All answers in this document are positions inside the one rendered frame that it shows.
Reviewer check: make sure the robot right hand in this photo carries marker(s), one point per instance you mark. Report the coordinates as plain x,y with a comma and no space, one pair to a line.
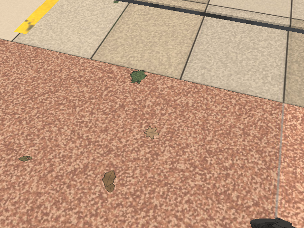
270,223

